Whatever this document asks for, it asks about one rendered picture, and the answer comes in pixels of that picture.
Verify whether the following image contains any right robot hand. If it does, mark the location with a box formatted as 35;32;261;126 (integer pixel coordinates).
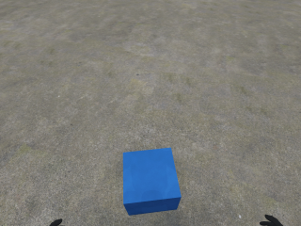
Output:
260;214;283;226

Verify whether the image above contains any carton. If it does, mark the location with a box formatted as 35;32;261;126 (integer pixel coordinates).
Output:
122;147;182;216

